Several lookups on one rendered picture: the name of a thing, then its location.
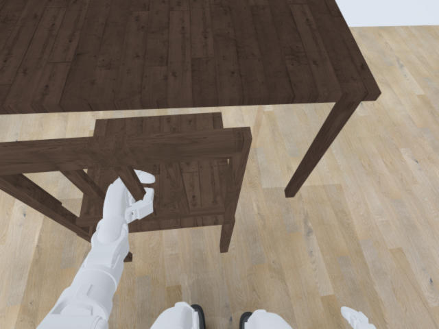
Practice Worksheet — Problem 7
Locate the chair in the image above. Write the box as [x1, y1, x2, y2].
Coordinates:
[0, 112, 252, 263]

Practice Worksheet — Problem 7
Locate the left robot foot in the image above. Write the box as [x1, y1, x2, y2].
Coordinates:
[191, 304, 206, 329]

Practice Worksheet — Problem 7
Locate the robot left forearm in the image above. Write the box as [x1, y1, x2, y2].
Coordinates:
[36, 216, 130, 329]

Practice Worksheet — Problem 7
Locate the robot right hand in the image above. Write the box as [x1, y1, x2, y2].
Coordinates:
[341, 306, 376, 329]

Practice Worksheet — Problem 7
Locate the left robot upper arm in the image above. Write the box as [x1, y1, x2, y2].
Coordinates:
[39, 314, 108, 329]

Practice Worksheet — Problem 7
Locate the robot right shin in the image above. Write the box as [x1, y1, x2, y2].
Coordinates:
[249, 309, 266, 319]

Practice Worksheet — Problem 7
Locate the table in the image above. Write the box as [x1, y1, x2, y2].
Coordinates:
[0, 0, 381, 205]

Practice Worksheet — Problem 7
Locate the robot left hand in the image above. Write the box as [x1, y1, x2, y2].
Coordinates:
[103, 169, 155, 223]

